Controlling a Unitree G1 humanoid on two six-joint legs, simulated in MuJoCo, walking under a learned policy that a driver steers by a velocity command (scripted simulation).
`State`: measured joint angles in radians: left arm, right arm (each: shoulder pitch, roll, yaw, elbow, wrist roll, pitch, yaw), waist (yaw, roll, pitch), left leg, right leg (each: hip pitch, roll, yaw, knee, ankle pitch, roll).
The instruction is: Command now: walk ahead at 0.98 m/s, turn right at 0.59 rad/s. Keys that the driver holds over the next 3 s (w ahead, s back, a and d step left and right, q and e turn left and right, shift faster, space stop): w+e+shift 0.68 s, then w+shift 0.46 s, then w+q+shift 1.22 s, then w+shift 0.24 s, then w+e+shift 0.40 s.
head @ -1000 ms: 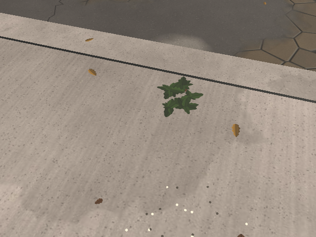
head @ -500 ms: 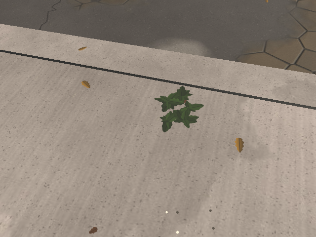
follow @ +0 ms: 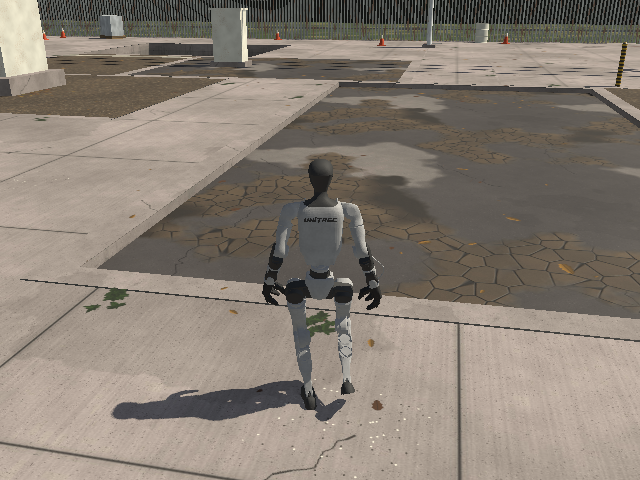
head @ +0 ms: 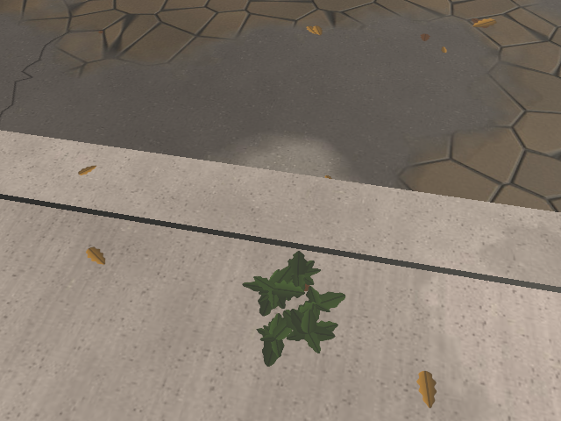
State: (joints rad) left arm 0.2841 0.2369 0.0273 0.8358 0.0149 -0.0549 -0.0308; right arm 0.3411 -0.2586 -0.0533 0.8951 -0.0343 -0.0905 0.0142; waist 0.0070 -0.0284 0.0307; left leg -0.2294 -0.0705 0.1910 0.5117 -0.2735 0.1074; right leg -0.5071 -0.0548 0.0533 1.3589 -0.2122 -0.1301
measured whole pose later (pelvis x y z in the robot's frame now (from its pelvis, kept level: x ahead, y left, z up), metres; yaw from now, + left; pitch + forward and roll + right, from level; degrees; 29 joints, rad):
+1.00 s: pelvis +0.88 -0.21 +0.01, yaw -44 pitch +2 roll +3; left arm 0.04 0.31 0.02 0.64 0.05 -0.05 -0.06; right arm 0.55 -0.31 -0.05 0.91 -0.02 -0.10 0.01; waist -0.08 -0.04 -0.01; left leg -0.04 -0.02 0.08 0.31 -0.28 0.00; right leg -0.73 0.00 0.08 1.02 -0.16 -0.10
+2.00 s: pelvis +1.60 -0.82 -0.13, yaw -6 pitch +0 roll +1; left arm -0.01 0.26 -0.02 0.67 0.02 -0.10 0.00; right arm 0.45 -0.32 -0.10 0.92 -0.01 -0.06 0.02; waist -0.09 0.02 0.04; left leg 0.01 -0.16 -0.20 0.63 -0.53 0.12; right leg -0.53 -0.09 0.11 0.59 -0.12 0.05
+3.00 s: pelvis +2.48 -0.72 -0.13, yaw +11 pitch +0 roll -1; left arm 0.24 0.31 0.05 0.81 0.02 -0.03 -0.03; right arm 0.32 -0.26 -0.01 0.84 -0.04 -0.10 -0.02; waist 0.03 -0.01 0.05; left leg -0.16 -0.06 0.01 1.35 -0.36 0.02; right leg -0.46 0.15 -0.09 0.64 -0.21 -0.19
